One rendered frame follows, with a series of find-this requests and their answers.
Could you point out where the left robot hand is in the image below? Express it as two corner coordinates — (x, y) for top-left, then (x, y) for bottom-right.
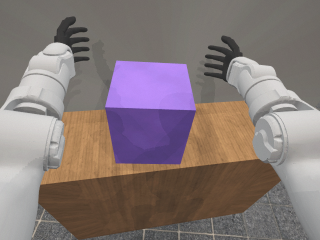
(54, 16), (90, 62)

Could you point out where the left robot upper arm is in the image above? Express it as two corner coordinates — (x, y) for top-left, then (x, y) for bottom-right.
(0, 110), (65, 240)

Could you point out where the robot right forearm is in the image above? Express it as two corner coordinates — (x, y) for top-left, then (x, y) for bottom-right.
(226, 56), (317, 127)

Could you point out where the right robot hand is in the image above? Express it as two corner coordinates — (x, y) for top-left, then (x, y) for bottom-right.
(204, 35), (243, 82)

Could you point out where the carton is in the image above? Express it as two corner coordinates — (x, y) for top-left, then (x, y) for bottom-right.
(105, 60), (196, 165)

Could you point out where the pedestal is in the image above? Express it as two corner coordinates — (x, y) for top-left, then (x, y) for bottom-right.
(38, 100), (281, 240)

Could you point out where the robot left forearm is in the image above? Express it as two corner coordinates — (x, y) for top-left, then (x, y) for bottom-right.
(0, 42), (76, 121)

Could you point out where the right robot upper arm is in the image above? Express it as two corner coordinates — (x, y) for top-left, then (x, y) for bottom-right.
(252, 110), (320, 240)

